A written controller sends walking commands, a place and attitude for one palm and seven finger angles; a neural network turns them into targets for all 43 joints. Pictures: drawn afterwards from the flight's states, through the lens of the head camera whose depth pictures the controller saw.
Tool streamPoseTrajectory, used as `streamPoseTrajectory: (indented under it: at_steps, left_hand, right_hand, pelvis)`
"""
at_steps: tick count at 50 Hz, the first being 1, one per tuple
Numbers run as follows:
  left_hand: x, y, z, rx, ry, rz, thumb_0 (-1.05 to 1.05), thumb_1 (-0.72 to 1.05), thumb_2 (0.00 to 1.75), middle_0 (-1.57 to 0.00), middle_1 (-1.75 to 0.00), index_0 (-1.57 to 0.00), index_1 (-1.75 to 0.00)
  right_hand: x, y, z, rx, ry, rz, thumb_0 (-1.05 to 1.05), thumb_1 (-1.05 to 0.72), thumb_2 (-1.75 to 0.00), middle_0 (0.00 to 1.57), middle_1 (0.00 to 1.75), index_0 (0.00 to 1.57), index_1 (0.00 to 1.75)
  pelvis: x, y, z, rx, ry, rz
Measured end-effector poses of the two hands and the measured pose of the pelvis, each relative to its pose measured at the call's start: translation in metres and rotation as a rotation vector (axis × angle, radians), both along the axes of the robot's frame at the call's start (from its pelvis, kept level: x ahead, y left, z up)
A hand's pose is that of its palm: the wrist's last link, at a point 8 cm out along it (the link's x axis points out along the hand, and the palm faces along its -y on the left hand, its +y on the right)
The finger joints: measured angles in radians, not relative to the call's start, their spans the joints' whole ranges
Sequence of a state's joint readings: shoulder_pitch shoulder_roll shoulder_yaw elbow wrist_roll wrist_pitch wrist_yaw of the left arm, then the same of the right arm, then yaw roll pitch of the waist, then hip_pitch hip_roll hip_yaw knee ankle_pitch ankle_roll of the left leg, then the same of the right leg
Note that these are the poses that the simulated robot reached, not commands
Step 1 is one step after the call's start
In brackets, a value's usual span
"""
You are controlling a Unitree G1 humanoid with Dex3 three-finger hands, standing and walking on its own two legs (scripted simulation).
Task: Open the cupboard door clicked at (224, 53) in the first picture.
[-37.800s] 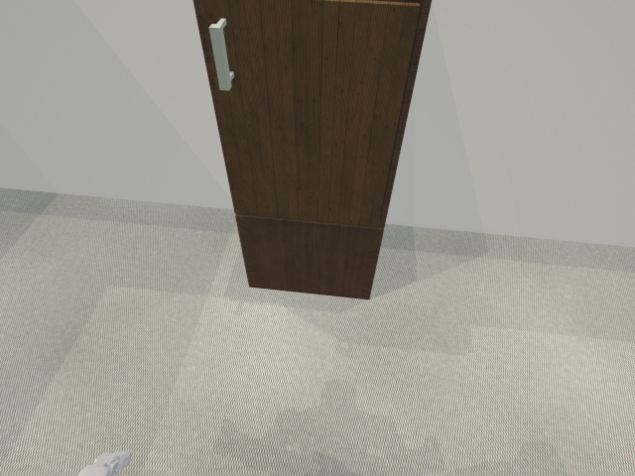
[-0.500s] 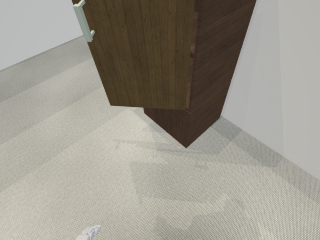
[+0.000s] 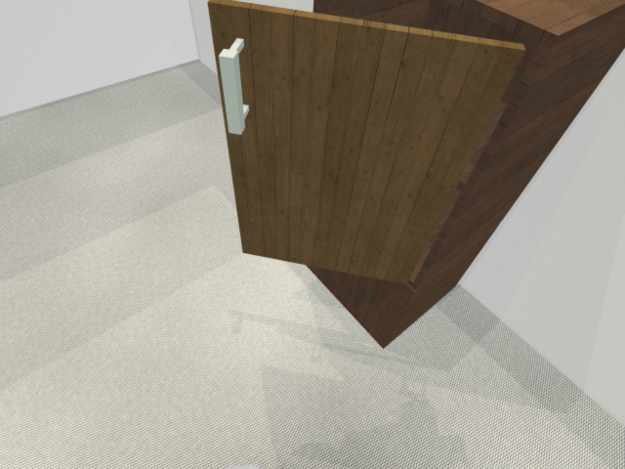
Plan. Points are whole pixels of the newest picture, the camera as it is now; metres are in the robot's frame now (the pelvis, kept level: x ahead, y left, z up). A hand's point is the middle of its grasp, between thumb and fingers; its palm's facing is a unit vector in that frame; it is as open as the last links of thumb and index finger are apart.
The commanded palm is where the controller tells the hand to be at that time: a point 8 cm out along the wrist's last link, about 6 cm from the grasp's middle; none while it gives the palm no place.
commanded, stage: come to a stop and stand still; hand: left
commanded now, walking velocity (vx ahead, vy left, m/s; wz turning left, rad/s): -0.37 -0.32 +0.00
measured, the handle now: (237, 87) +0.60 +0.18 +0.15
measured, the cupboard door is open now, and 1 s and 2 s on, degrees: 40 40 40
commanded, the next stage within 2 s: look again from close up in 1.04 s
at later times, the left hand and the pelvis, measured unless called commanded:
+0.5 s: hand out of the picture +0.12 +0.14 -0.16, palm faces -0.08 -0.97 -0.23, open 7.4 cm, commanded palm none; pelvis +0.01 -0.05 +0.00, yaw -3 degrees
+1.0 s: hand out of the picture +0.02 +0.07 -0.17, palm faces -0.01 -0.98 -0.19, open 7.2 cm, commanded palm none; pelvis +0.00 -0.10 +0.01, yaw -3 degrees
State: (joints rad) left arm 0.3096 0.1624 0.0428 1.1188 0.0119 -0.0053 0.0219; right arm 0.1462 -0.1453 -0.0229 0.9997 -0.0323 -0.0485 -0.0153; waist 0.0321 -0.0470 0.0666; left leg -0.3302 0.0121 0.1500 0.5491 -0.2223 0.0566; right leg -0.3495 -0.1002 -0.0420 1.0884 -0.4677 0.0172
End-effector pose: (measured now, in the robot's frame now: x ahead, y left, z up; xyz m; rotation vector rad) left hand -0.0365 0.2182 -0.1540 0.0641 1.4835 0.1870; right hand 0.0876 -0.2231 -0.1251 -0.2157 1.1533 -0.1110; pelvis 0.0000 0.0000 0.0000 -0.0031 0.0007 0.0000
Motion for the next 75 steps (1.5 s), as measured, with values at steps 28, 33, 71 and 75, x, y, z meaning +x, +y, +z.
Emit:
streamPoseTrajectory:
  at_steps: [28, 33, 71, 75]
  left_hand:
    - [0.141, -0.055, 0.026, 0.086, -0.231, -0.228, 0.00, 0.91, 0.90, -0.20, -0.29, -0.20, -0.30]
    - [0.122, -0.073, 0.033, 0.096, -0.213, -0.200, -0.01, 0.94, 0.90, -0.21, -0.30, -0.20, -0.30]
    - [0.036, -0.080, 0.015, 0.037, -0.117, -0.157, 0.01, 0.92, 0.90, -0.21, -0.30, -0.20, -0.30]
    - [0.042, -0.068, 0.017, 0.044, -0.137, -0.166, 0.01, 0.92, 0.90, -0.20, -0.30, -0.20, -0.30]
  right_hand:
    - [-0.120, -0.075, -0.024, 0.050, 0.311, -0.258, 0.01, -0.90, -0.89, 0.21, 0.30, 0.20, 0.30]
    - [-0.114, -0.087, -0.025, 0.074, 0.310, -0.241, 0.01, -0.91, -0.89, 0.20, 0.30, 0.20, 0.30]
    - [-0.114, -0.071, -0.017, 0.059, 0.181, -0.159, 0.02, -0.93, -0.89, 0.20, 0.30, 0.20, 0.30]
    - [-0.123, -0.062, -0.015, 0.066, 0.198, -0.154, 0.02, -0.93, -0.89, 0.20, 0.30, 0.20, 0.30]
  pelvis:
    - [0.009, -0.063, 0.001, 0.010, 0.035, -0.058]
    - [0.008, -0.080, 0.006, 0.016, 0.019, -0.044]
    - [-0.011, -0.076, 0.005, 0.000, -0.032, -0.065]
    - [-0.015, -0.071, 0.006, 0.004, -0.027, -0.067]
